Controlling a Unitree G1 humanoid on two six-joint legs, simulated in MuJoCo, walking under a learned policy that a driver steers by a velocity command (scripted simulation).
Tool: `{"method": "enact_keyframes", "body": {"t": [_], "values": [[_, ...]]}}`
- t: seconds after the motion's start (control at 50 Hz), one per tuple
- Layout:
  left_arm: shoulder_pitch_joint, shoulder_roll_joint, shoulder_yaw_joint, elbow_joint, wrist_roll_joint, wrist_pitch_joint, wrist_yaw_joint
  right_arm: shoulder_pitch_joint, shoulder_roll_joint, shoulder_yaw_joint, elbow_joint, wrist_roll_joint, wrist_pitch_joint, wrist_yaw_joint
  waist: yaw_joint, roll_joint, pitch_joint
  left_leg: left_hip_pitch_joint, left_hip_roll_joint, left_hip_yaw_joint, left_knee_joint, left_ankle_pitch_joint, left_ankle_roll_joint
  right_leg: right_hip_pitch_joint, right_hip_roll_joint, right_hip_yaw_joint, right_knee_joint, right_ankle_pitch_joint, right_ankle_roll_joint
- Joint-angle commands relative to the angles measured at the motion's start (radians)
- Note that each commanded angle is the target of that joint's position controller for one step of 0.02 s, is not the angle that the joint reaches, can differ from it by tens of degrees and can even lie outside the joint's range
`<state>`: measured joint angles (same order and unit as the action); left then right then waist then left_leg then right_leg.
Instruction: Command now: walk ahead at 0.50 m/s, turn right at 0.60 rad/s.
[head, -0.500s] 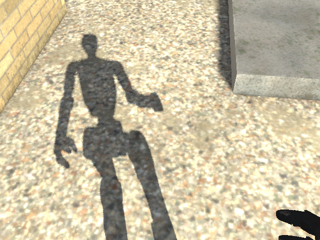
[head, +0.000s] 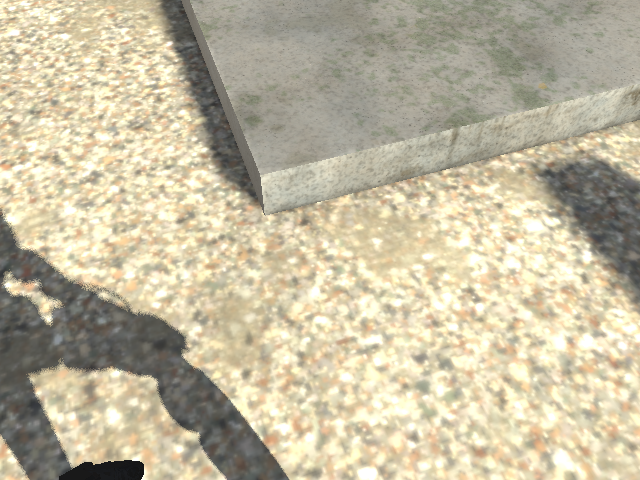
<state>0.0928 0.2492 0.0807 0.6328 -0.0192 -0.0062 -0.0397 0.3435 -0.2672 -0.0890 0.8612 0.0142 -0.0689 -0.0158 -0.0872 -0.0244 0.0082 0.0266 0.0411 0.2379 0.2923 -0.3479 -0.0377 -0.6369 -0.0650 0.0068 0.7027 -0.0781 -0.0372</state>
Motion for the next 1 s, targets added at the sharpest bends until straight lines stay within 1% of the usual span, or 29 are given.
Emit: {"method": "enact_keyframes", "body": {"t": [0.02,0.04,0.06,0.08,0.1,0.12,0.14,0.16,0.18,0.2,0.28,0.36,0.4,0.46,0.52,0.54,0.56,0.58,0.6,0.62,0.64,0.66,0.7,0.78,0.88,0.94,0.96,0.98,1.0], "values": [[-0.075,0.071,0.019,-0.104,0.002,-0.018,-0.014,-0.022,-0.216,-0.052,-0.048,0.017,0.005,-0.005,0.043,0.129,0.035,0.023,0.266,-0.070,0.041,0.753,0.146,0.058,0.055,-0.088,-0.052,-0.138,-0.053],[0.004,0.097,0.035,-0.088,0.002,-0.015,-0.014,-0.031,-0.232,-0.056,-0.049,0.024,0.010,-0.007,0.096,0.137,-0.017,0.020,0.254,-0.043,0.170,0.943,0.135,0.181,0.101,-0.122,-0.083,-0.164,-0.080],[0.171,0.145,0.065,-0.041,-0.001,-0.014,-0.008,-0.047,-0.226,-0.051,-0.054,0.030,0.014,-0.009,0.188,0.115,-0.101,-0.052,0.216,-0.004,0.380,1.003,0.109,0.421,0.151,-0.138,-0.165,-0.087,-0.120],[0.349,0.230,0.099,0.001,-0.006,-0.007,0.010,-0.048,-0.183,-0.032,-0.076,0.007,0.008,-0.009,0.262,0.016,-0.195,-0.330,0.176,-0.006,0.696,0.686,0.059,0.759,0.047,0.061,-0.179,-0.065,-0.183],[0.304,0.354,0.105,-0.013,-0.013,-0.022,0.017,0.010,-0.036,0.018,-0.148,-0.035,-0.023,0.004,0.132,-0.252,-0.265,-0.762,-0.028,-0.119,1.034,-0.236,0.005,1.014,-0.219,0.654,-0.288,-0.206,-0.370],[0.357,0.273,0.080,-0.030,0.000,-0.037,0.015,-0.088,-0.124,0.005,-0.158,0.004,-0.065,0.018,0.215,-0.142,-0.352,-0.868,-0.033,-0.322,1.124,-0.234,0.022,1.043,-0.265,0.803,-0.409,-0.264,-0.394],[0.322,0.211,0.059,-0.010,0.005,-0.048,0.013,-0.160,-0.161,-0.004,-0.183,0.032,-0.079,0.023,0.210,-0.104,-0.223,-0.933,0.008,-0.316,1.091,-0.130,0.041,0.966,-0.235,0.643,-0.409,-0.149,-0.344],[0.256,0.177,0.047,-0.016,-0.002,-0.053,0.014,-0.163,-0.151,0.000,-0.174,0.014,-0.084,0.018,0.165,-0.030,-0.158,-0.875,0.050,-0.319,0.999,-0.046,0.049,0.826,-0.187,0.519,-0.401,-0.057,-0.302],[0.165,0.134,0.030,-0.030,0.004,-0.051,0.017,-0.151,-0.154,-0.004,-0.151,-0.011,-0.077,0.013,0.119,-0.004,-0.105,-0.796,0.085,-0.305,0.922,0.001,0.037,0.687,-0.160,0.405,-0.403,0.128,-0.269],[0.115,0.105,0.017,-0.045,0.017,-0.051,0.023,-0.125,-0.155,-0.008,-0.140,-0.016,-0.061,0.017,0.085,-0.016,-0.088,-0.720,0.104,-0.304,0.885,0.029,0.027,0.597,-0.137,0.329,-0.415,0.294,-0.255],[0.108,0.127,0.012,0.000,0.027,-0.065,0.041,-0.098,-0.092,0.009,-0.114,-0.018,-0.018,0.020,0.053,-0.010,-0.071,-0.630,0.079,-0.257,0.736,0.148,-0.017,0.463,-0.107,0.142,-0.438,0.647,-0.225],[0.129,0.131,0.005,0.046,0.032,-0.061,0.058,-0.204,-0.061,0.030,-0.134,-0.010,-0.020,0.034,0.106,-0.039,-0.061,-0.532,0.032,-0.232,0.424,0.456,0.008,0.448,-0.047,0.006,-0.447,0.568,-0.148],[0.146,0.139,0.004,0.071,0.036,-0.062,0.059,-0.230,-0.072,0.029,-0.144,-0.002,-0.021,0.046,0.122,-0.041,-0.060,-0.505,0.014,-0.244,0.352,0.515,0.022,0.486,-0.074,0.005,-0.443,0.509,-0.141],[0.121,0.153,0.010,0.088,0.028,-0.048,0.065,-0.250,-0.114,0.014,-0.172,-0.007,-0.017,0.063,0.118,-0.048,-0.034,-0.568,0.000,-0.254,0.313,0.375,0.051,0.589,-0.126,0.019,-0.368,0.518,-0.140],[0.083,0.162,0.015,0.082,0.009,-0.019,0.084,-0.146,-0.143,-0.004,-0.170,-0.020,-0.015,0.078,0.057,-0.038,-0.066,-0.477,-0.053,-0.203,0.226,0.287,0.095,0.622,-0.117,0.009,-0.152,0.642,-0.102],[0.102,0.159,0.015,0.075,0.013,-0.015,0.090,-0.069,-0.186,-0.021,-0.160,-0.022,-0.017,0.071,0.029,0.018,-0.120,-0.329,-0.044,-0.247,0.173,0.541,0.133,0.568,-0.050,-0.030,0.022,0.576,-0.050],[0.142,0.137,0.005,0.043,0.046,-0.021,0.089,-0.016,-0.264,-0.037,-0.176,-0.030,-0.015,0.058,0.042,0.188,-0.217,-0.082,0.139,-0.506,0.208,1.006,0.242,0.348,0.076,-0.074,0.343,0.138,0.024],[0.210,0.075,-0.016,0.033,0.048,-0.024,0.074,-0.021,-0.253,-0.024,-0.193,-0.046,-0.005,0.048,0.079,0.341,-0.350,0.144,0.341,-0.875,0.147,1.087,0.460,0.061,0.235,0.022,0.629,-0.595,0.082],[0.210,0.141,-0.008,0.053,0.029,-0.024,0.058,-0.054,-0.202,-0.014,-0.218,-0.029,0.005,0.045,0.051,0.193,-0.394,0.108,0.319,-0.857,0.111,0.859,0.437,0.039,0.158,0.152,0.706,-0.562,0.071],[0.138,0.150,-0.004,0.036,0.010,-0.013,0.056,-0.118,-0.171,-0.008,-0.242,-0.018,0.018,0.037,0.055,0.116,-0.299,0.013,0.271,-0.762,0.103,0.654,0.387,0.000,0.123,0.139,0.712,-0.499,0.068],[0.101,0.140,-0.004,0.036,0.016,0.002,0.062,-0.153,-0.149,0.000,-0.248,-0.005,0.032,0.031,0.069,0.024,-0.195,-0.120,0.224,-0.691,0.063,0.499,0.335,-0.012,0.090,0.119,0.633,-0.452,0.070],[0.078,0.148,0.001,0.028,0.025,0.017,0.074,-0.178,-0.141,0.004,-0.258,0.000,0.044,0.022,0.081,0.017,-0.145,-0.224,0.193,-0.662,0.033,0.369,0.304,0.017,0.064,0.114,0.540,-0.408,0.071],[0.090,0.111,-0.005,0.026,0.024,0.030,0.079,-0.203,-0.163,-0.005,-0.274,-0.017,0.064,0.014,0.106,0.101,-0.098,-0.350,0.109,-0.609,-0.005,0.259,0.266,0.113,0.085,0.074,0.365,-0.357,0.084],[0.099,0.095,-0.011,0.043,0.023,0.020,0.087,-0.186,-0.193,-0.024,-0.289,-0.013,0.079,-0.008,0.089,0.149,-0.152,-0.340,0.090,-0.615,0.009,0.204,0.259,0.181,0.098,0.082,0.178,-0.289,0.112],[0.078,0.113,-0.002,0.042,0.014,0.002,0.076,-0.182,-0.193,-0.029,-0.305,-0.009,0.103,-0.013,0.064,0.195,-0.144,-0.322,0.082,-0.704,0.014,0.058,0.230,0.229,0.109,0.090,0.019,-0.261,0.102],[0.132,0.116,0.008,0.062,0.007,-0.017,0.062,-0.197,-0.188,-0.029,-0.315,0.002,0.117,-0.016,0.097,0.206,-0.129,-0.335,0.052,-0.727,0.055,0.052,0.194,0.347,0.117,0.063,-0.212,-0.174,0.063],[0.160,0.142,0.019,0.071,0.012,-0.020,0.062,-0.181,-0.172,-0.024,-0.313,0.007,0.120,-0.018,0.105,0.182,-0.127,-0.386,0.014,-0.702,0.096,0.010,0.159,0.436,0.068,0.086,-0.298,-0.139,0.037],[0.182,0.214,0.036,0.062,0.034,-0.017,0.067,-0.156,-0.128,-0.012,-0.318,0.002,0.119,-0.015,0.092,0.028,-0.128,-0.506,-0.066,-0.599,0.283,-0.138,0.104,0.527,-0.137,0.261,-0.372,-0.155,-0.040],[0.146,0.277,0.049,0.063,0.070,-0.010,0.064,-0.188,-0.135,-0.019,-0.358,0.011,0.105,-0.009,0.068,-0.287,-0.060,-0.668,-0.211,-0.375,0.525,-0.242,0.052,0.450,-0.299,0.501,-0.449,-0.014,-0.185]]}}
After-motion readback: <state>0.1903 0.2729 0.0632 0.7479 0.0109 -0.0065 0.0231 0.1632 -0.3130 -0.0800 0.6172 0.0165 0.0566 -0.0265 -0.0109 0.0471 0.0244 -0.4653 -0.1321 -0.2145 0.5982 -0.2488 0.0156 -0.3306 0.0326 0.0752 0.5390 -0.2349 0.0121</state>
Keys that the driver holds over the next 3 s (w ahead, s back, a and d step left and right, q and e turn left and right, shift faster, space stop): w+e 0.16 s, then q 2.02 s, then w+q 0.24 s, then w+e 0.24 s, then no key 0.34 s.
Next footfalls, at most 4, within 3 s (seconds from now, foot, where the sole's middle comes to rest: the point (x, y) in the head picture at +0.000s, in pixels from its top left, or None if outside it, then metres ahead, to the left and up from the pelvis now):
0.08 right None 0.19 -0.12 -0.77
0.54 left None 0.44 0.04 -0.77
0.96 right None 0.42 -0.19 -0.77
1.40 left None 0.30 0.04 -0.77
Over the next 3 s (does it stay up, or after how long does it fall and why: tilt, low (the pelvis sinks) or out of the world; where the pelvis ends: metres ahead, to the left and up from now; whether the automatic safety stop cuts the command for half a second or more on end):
stays up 0.42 0.17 0.00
